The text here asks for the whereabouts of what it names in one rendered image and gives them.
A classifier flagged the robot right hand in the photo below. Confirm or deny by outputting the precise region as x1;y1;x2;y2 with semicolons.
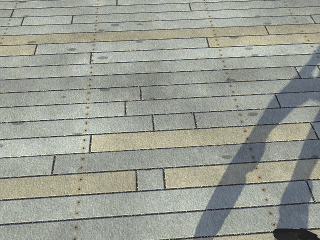
273;228;320;240

